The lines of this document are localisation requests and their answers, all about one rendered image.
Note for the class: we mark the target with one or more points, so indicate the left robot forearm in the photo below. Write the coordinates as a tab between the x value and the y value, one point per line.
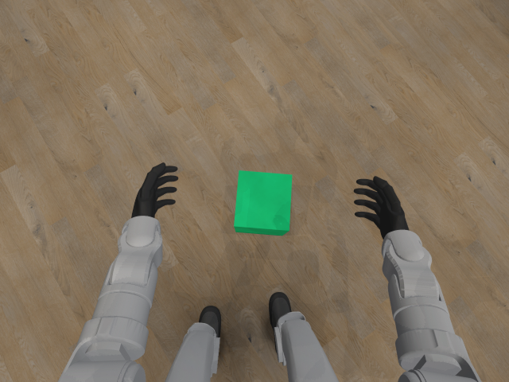
117	330

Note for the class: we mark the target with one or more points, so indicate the carton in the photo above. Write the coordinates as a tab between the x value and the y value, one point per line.
263	203

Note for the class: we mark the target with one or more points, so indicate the robot right shin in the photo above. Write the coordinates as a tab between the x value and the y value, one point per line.
290	316

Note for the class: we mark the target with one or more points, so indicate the right robot forearm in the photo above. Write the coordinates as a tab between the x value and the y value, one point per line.
426	338

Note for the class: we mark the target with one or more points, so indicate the left robot hand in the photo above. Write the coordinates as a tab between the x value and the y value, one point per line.
146	203

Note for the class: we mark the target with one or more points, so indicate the robot left upper arm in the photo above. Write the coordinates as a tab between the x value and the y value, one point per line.
105	371

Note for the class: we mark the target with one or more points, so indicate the robot right thigh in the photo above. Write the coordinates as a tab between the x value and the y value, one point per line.
298	349

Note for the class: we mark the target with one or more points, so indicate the right robot hand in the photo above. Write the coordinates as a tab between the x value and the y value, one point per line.
389	213

